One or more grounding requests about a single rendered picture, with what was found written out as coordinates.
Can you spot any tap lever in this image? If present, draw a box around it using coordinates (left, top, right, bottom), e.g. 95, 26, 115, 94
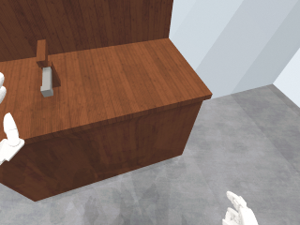
40, 67, 53, 98

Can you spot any robot right hand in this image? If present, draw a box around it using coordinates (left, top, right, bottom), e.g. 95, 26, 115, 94
222, 191, 258, 225

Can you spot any robot left hand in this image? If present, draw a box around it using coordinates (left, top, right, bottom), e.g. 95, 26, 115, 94
0, 72, 24, 165

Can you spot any counter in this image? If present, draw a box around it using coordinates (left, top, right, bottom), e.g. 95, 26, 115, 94
0, 0, 213, 202

